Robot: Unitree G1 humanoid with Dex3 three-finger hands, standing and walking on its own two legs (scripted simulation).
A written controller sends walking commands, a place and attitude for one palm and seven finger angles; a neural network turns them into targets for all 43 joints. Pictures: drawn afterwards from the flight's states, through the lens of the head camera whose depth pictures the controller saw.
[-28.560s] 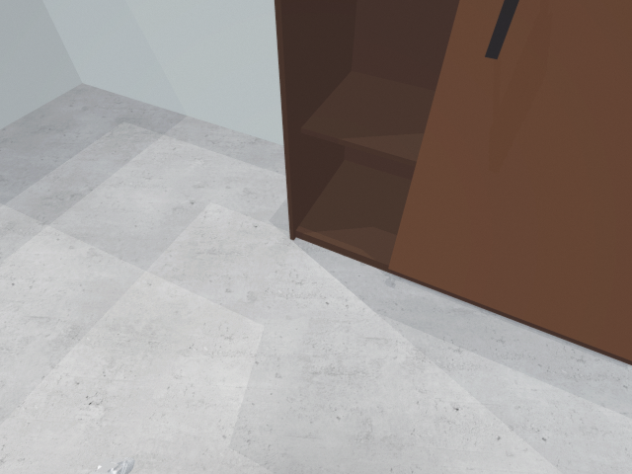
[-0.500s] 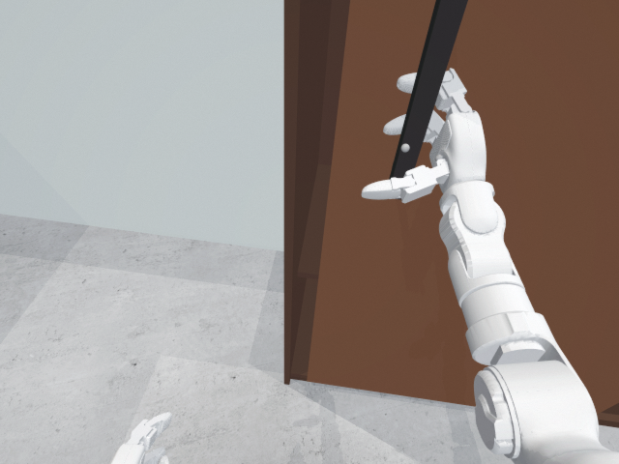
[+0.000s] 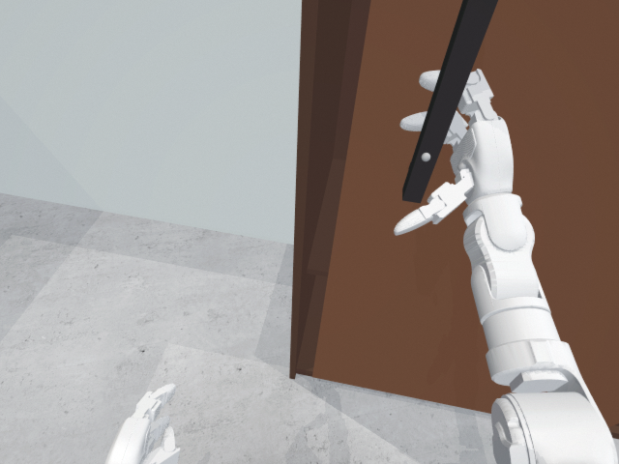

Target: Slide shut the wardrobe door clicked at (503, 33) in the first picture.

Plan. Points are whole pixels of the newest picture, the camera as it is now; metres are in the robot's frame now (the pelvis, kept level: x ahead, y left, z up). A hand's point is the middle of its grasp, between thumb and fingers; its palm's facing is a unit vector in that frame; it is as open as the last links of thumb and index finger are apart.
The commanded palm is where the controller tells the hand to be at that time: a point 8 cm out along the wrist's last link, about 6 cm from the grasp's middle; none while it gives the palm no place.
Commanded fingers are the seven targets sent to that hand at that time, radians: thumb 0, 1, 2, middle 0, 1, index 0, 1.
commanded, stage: slip the hand off the handle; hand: right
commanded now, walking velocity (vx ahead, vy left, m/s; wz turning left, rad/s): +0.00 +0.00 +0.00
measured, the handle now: (441, 96) +0.46 -0.08 +0.27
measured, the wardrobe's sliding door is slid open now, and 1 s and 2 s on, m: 0.05 0.05 0.05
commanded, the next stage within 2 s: draw the hand back to the body in 1.22 s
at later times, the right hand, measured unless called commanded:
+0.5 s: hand (453, 160) +0.40 -0.10 +0.23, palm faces -0.17 +0.98 -0.10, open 15.1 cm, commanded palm +0.38 -0.20 +0.22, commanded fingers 0.00 0.55 -0.20 0.25 1.15 0.25 1.15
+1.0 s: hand (507, 217) +0.33 -0.15 +0.22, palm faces -0.12 +0.98 -0.17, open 14.7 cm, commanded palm +0.30 -0.19 +0.22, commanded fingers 0.00 0.55 -0.20 0.25 1.15 0.25 1.15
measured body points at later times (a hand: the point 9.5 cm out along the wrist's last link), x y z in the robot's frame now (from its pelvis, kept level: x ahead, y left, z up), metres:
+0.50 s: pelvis +0.05 -0.02 +0.01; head +0.05 +0.00 +0.46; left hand +0.21 +0.21 -0.08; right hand +0.40 -0.15 +0.23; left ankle +0.08 +0.13 -0.73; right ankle +0.03 -0.15 -0.73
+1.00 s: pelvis +0.06 -0.02 +0.00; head +0.04 +0.00 +0.45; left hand +0.27 +0.18 -0.06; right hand +0.33 -0.20 +0.23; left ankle +0.08 +0.13 -0.73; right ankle +0.03 -0.15 -0.73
